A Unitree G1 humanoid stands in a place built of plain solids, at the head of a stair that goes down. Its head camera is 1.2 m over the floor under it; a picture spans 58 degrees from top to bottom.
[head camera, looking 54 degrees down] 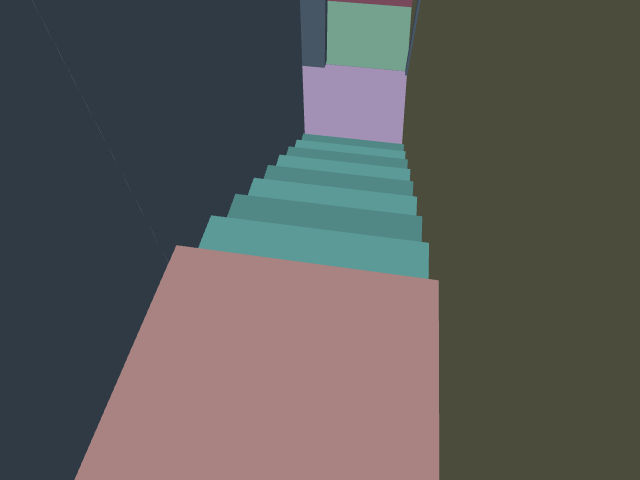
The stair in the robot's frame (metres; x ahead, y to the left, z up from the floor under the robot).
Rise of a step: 0.16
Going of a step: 0.27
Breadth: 0.88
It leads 9 degrees to the right of straight ahead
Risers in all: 9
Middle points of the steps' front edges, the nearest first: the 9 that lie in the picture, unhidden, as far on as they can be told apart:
0.78 0.05 0.00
1.05 0.01 -0.16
1.32 -0.03 -0.33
1.58 -0.07 -0.49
1.85 -0.12 -0.66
2.12 -0.16 -0.82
2.38 -0.20 -0.99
2.65 -0.24 -1.15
2.91 -0.29 -1.32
